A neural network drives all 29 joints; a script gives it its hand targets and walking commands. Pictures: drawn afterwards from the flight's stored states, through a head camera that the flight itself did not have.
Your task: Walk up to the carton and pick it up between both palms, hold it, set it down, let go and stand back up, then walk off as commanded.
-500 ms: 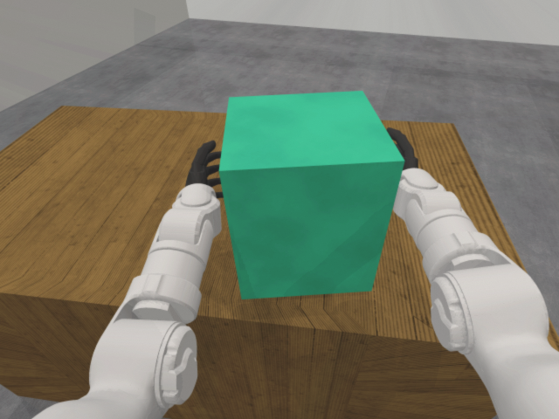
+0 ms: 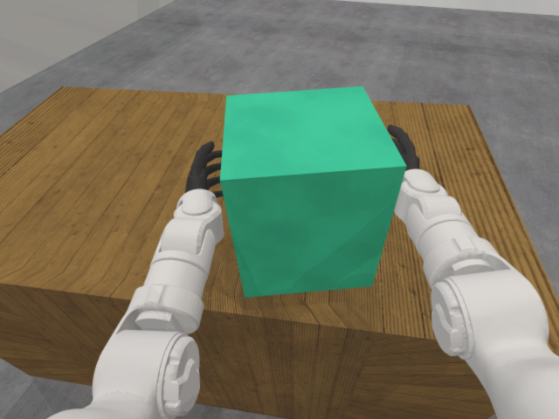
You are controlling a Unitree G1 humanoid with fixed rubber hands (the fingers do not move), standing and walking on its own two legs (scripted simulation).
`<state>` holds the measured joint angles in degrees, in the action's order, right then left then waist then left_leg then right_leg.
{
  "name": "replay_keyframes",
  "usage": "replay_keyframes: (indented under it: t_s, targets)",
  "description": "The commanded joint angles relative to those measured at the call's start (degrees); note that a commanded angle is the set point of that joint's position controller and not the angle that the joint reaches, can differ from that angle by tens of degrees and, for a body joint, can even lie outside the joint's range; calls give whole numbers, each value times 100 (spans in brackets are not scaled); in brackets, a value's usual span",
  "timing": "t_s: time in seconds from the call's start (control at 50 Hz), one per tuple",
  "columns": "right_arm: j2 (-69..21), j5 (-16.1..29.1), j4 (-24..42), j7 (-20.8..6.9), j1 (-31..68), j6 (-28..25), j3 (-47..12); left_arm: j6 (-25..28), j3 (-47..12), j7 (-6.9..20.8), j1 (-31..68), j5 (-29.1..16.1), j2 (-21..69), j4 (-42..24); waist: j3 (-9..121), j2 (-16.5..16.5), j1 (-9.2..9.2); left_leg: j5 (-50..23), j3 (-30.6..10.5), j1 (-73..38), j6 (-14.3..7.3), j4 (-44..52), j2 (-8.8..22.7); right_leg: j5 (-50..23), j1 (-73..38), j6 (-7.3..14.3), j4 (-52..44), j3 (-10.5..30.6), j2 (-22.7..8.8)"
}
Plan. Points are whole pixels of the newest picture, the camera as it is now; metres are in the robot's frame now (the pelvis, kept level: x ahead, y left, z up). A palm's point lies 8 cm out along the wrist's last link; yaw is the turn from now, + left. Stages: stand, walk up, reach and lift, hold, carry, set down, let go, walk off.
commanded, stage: set down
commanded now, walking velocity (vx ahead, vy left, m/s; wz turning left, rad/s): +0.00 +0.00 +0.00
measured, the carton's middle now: (302, 194) +0.44 +0.04 +0.10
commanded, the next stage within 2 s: none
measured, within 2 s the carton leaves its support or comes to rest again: rests again in 1.12 s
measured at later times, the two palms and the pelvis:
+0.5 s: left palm (200, 209) +0.38 +0.19 +0.11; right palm (395, 191) +0.46 -0.10 +0.11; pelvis +0.00 +0.00 +0.00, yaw +0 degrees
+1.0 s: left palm (196, 213) +0.39 +0.20 +0.10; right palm (383, 188) +0.49 -0.09 +0.09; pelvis +0.00 +0.00 +0.00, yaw +0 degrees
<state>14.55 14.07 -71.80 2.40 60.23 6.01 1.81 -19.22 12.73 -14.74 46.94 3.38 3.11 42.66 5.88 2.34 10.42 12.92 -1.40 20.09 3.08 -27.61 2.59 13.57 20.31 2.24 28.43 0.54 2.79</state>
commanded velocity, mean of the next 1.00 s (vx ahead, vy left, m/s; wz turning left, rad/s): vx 0.00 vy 0.00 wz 0.00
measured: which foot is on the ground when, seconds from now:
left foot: down 0.00-1.00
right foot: down 0.00-1.00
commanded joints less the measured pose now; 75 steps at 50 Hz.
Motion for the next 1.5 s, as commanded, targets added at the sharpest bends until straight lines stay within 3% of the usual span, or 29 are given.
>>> replay_keyframes:
  t_s: [0.0, 0.08, 0.12, 0.22, 0.24, 0.32, 0.36, 0.44, 0.48, 0.5, 0.54, 0.56, 0.62, 0.76, 0.84, 0.86, 0.88, 0.9, 0.98, 1.06, 1.12, 1.2, 1.22, 1.28, 1.36, 1.38, 1.4, 1.44, 1.48]
  targets:
    - [-3521, -435, 2107, -907, 4222, -493, -837, 485, -1215, 530, 3724, 96, 3613, -1810, 4358, -853, 80, -3744, 201, -1772, 106, 91, -126, -2442, -969, -129, -1059, -278, 274]
    - [-3542, -606, 2096, -897, 4014, -520, -724, 536, -1273, 557, 3670, 128, 3658, -1861, 4293, -752, -62, -3812, 197, -1681, 114, 86, -132, -2682, -986, -117, -1018, -269, 226]
    - [-3538, -543, 1950, -892, 4003, -538, -763, 597, -1203, 498, 3744, 130, 3600, -1892, 4280, -816, 103, -3868, 239, -1759, 126, 57, -120, -2571, -885, -115, -1007, -271, 247]
    - [-3299, -571, 2345, -882, 4125, -726, -689, 699, -1271, 484, 3485, 55, 3574, -1789, 4599, -819, -55, -3979, 239, -1757, 149, -40, -86, -2725, -706, -91, -1058, -324, 285]
    - [-3439, -603, 2099, -869, 4023, -708, -797, 743, -1209, 503, 3529, 194, 3629, -1907, 4583, -829, 102, -4108, 264, -1727, 171, -6, -112, -2745, -857, -81, -1005, -288, 292]
    - [-3417, -643, 2370, -897, 4126, -814, -730, 794, -1229, 480, 3432, 203, 3620, -1713, 4520, -710, 72, -3972, 262, -1703, 172, 7, -73, -2522, -734, -58, -1039, -368, 300]
    - [-3416, -797, 2106, -911, 4008, -761, -671, 795, -1117, 542, 3500, 203, 3556, -1614, 4401, -1016, 112, -3854, 326, -1644, 101, 42, -79, -2574, -817, -76, -1032, -353, 267]
    - [-2994, -897, 1952, -911, 4016, -897, -302, 925, -1102, 457, 3475, 142, 3292, -1687, 4520, -790, -30, -3630, 325, -1630, 178, 50, -69, -2175, -570, 0, -1080, -395, 252]
    - [-2753, -878, 2070, -866, 3925, -951, -340, 1013, -906, 385, 3244, 191, 3060, -1640, 4575, -847, 173, -3702, 328, -1530, 155, 49, -56, -2096, -602, -23, -1066, -369, 281]
    - [-2595, -951, 1942, -869, 3897, -972, -182, 997, -996, 358, 3363, 118, 3118, -1729, 4627, -919, 1, -3762, 318, -1553, 163, -8, -55, -2263, -507, -3, -1058, -422, 299]
    - [-2158, -903, 2018, -742, 3569, -999, -167, 1018, -829, 283, 2830, 186, 2554, -1829, 4541, -737, 69, -3999, 348, -1526, 214, -42, -45, -2587, -683, -10, -1010, -370, 273]
    - [-1701, -843, 1852, -706, 3548, -944, -96, 978, -553, 177, 2729, 222, 2203, -1731, 4302, -840, 181, -3674, 351, -1491, 141, 6, -17, -2132, -490, -23, -1054, -351, 282]
    - [-1555, -1114, 1808, -615, 3410, -922, 421, 1000, -297, 72, 2944, 279, 1892, -1874, 4124, -794, 110, -3341, 372, -1376, 143, 23, -32, -1771, -240, 29, -1059, -381, 238]
    - [-163, -650, 2251, -207, 3308, -785, 382, 798, -338, -340, 2440, -187, 879, -2543, 4807, -846, 132, -3941, 366, -1585, 178, -276, -33, -2276, -38, 62, -959, -313, 367]
    - [-120, -220, 2256, -162, 3394, -669, -46, 599, -544, -295, 2266, -230, 1032, -2715, 4687, -679, 156, -3840, 348, -1391, 182, -262, -121, -2703, -401, 56, -857, -192, 346]
    - [-177, -307, 2140, -153, 3404, -636, -111, 703, -422, -221, 2186, -272, 885, -2242, 4580, -997, 230, -3599, 368, -1095, 89, -246, -115, -2596, -468, 45, -816, -143, 320]
    - [-2, -244, 2184, -188, 3181, -706, 16, 734, -677, -199, 2025, -366, 1087, -2474, 4770, -835, -24, -3697, 353, -1289, 155, -294, -94, -2635, -287, 47, -799, -234, 338]
    - [-58, -255, 2306, -163, 3138, -735, -48, 738, -665, -235, 2005, -326, 1057, -2663, 4943, -802, 108, -3885, 365, -1325, 177, -318, -89, -2835, -379, 33, -765, -229, 346]
    - [366, -91, 2390, -75, 3073, -707, -290, 629, -481, -126, 1676, -366, 667, -2531, 4884, -1150, 107, -4222, 399, -1154, 164, -391, -109, -3712, -868, -41, -565, -163, 383]
    - [916, 25, 2279, -74, 2901, -703, -162, 572, -530, -196, 1508, -425, 375, -2663, 4779, -906, 88, -4035, 422, -1199, 179, -375, -118, -3367, -646, 0, -605, -175, 430]
    - [1071, 258, 2255, -112, 2975, -681, -297, 460, -611, -219, 1579, -523, 338, -2804, 4717, -770, 78, -4720, 388, -1499, 312, -472, -90, -3220, -609, 78, -664, -225, 513]
    - [1276, 276, 2132, -87, 3000, -670, -415, 512, -494, -175, 1764, -512, 25, -2429, 4507, -1039, 155, -3783, 456, -914, 158, -292, -170, -3288, -931, 28, -560, -88, 425]
    - [909, 343, 2202, -100, 3018, -673, -643, 582, -421, -102, 1543, -533, 177, -2250, 4438, -1386, 227, -3743, 479, -761, 89, -261, -186, -3436, -1236, -20, -543, -89, 424]
    - [1087, 384, 2124, -236, 2990, -751, -481, 714, -403, -155, 1722, -473, -20, -2336, 4702, -1114, 279, -3689, 498, -805, 70, -219, -173, -3193, -925, -27, -550, -107, 428]
    - [1277, 503, 1755, -294, 3100, -719, -731, 792, -244, -107, 1853, -539, -330, -1481, 4199, -1312, 427, -3036, 573, -385, -2, -111, -159, -2614, -977, -29, -521, -64, 388]
    - [1387, 523, 1549, -346, 3043, -674, -613, 791, -433, -142, 2032, -600, -320, -1708, 4075, -1142, 254, -2886, 543, -484, 12, -36, -150, -2314, -879, 5, -592, -103, 363]
    - [1603, 602, 1748, -365, 2689, -700, -594, 737, -556, -193, 1616, -679, -352, -2060, 4371, -1087, 167, -3116, 497, -672, 52, -98, -99, -2675, -979, 29, -544, -160, 409]
    - [1378, 749, 2136, -383, 2874, -813, -857, 787, -576, -151, 1570, -698, -271, -1962, 4213, -1247, 334, -3170, 504, -498, 19, -166, -156, -2775, -1158, 21, -552, -88, 397]
    - [1558, 758, 1810, -441, 2643, -741, -731, 730, -527, -127, 1371, -615, -342, -1960, 4148, -1253, 263, -3050, 489, -377, 20, -24, -131, -2827, -1367, 5, -527, -105, 398]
